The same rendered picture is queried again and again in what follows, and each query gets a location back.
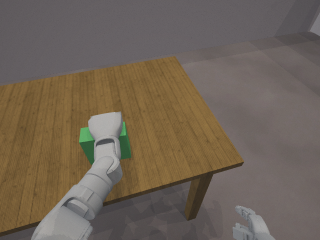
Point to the robot left hand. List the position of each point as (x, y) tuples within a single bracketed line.
[(106, 124)]

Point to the robot left forearm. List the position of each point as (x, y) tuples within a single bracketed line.
[(86, 198)]

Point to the robot right hand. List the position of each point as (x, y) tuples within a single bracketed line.
[(255, 224)]

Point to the robot left upper arm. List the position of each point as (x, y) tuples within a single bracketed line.
[(65, 225)]

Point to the table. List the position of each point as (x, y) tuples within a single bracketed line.
[(174, 137)]

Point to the sponge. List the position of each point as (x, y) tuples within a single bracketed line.
[(86, 141)]

